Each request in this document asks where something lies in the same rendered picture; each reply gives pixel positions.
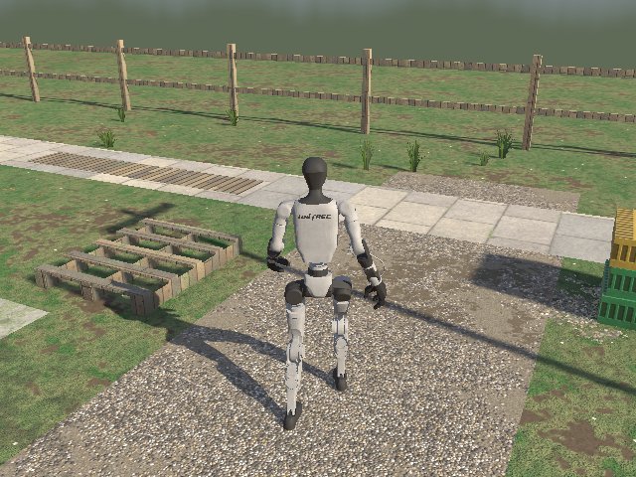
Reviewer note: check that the robot left upper arm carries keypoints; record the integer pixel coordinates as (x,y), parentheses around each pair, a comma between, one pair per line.
(283,212)

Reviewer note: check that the right robot forearm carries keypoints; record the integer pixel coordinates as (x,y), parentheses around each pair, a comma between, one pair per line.
(368,266)

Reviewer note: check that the robot left hand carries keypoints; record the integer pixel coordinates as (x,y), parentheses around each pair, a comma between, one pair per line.
(281,260)

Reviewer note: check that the robot shin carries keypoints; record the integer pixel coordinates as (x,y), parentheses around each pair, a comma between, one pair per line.
(341,349)
(292,380)

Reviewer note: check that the left robot forearm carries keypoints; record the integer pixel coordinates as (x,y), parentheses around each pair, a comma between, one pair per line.
(272,256)

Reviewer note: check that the robot right upper arm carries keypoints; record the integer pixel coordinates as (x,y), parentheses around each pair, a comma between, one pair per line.
(347,210)

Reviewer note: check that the right robot shin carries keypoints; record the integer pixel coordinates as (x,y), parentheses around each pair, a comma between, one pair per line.
(341,349)

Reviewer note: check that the robot right hand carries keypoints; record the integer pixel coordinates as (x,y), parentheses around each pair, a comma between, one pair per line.
(381,294)

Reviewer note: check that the left robot shin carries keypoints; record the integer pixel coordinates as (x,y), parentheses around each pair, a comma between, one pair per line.
(292,380)

